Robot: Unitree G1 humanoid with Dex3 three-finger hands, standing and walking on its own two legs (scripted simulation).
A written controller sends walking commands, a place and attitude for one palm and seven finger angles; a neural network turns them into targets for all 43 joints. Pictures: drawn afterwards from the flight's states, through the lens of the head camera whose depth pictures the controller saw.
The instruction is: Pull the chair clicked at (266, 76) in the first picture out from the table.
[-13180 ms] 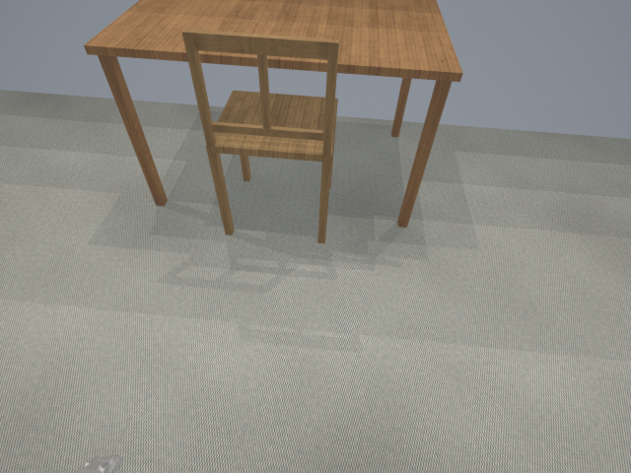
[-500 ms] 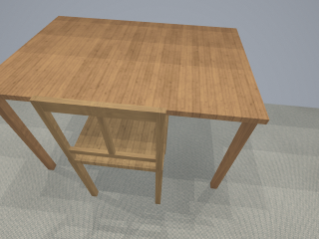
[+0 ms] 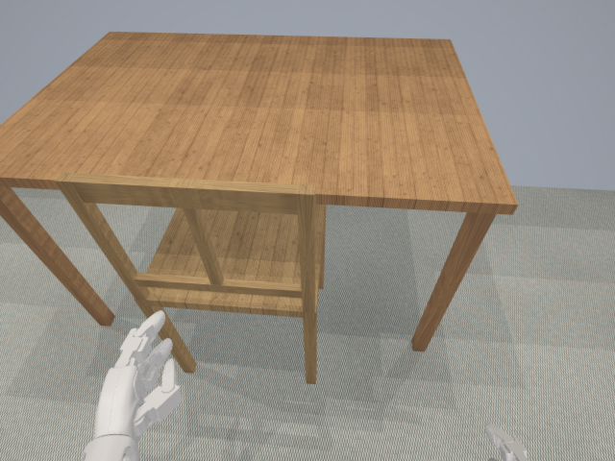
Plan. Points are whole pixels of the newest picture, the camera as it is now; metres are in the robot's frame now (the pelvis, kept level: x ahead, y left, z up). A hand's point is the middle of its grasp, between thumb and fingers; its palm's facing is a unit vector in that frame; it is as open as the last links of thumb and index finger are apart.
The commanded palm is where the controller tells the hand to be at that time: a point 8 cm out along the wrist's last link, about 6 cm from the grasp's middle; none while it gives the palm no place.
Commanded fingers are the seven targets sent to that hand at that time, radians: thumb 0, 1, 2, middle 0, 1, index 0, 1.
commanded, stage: raise the hand toward the chair's back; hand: left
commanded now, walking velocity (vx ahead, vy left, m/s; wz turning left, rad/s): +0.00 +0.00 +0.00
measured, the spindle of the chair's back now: (205, 247) +0.52 +0.21 -0.08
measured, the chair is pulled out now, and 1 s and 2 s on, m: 0.00 0.00 0.00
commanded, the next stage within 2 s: aim the fingers beside a spindle in 1.88 s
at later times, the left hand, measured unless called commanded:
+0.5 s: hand (180, 426) +0.19 +0.17 -0.04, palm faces -0.14 -0.99 -0.02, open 11.9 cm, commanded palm +0.16 +0.23 -0.03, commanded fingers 0.00 0.04 0.53 -0.11 -0.16 -0.11 -0.16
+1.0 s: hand (154, 406) +0.21 +0.20 -0.03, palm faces -0.07 -1.00 -0.04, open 16.0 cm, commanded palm +0.19 +0.26 -0.02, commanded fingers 0.00 -0.50 0.30 -0.06 -0.08 -0.06 -0.08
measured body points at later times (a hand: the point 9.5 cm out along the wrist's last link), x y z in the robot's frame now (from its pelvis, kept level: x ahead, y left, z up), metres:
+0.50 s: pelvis -0.04 +0.00 -0.08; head +0.03 +0.01 +0.36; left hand +0.19 +0.23 -0.04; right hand +0.15 -0.21 -0.16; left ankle +0.02 +0.11 -0.71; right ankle -0.01 -0.10 -0.71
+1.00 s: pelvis -0.02 +0.02 -0.07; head +0.04 +0.04 +0.38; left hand +0.20 +0.26 -0.02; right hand +0.16 -0.22 -0.12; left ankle +0.02 +0.11 -0.71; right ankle -0.01 -0.10 -0.71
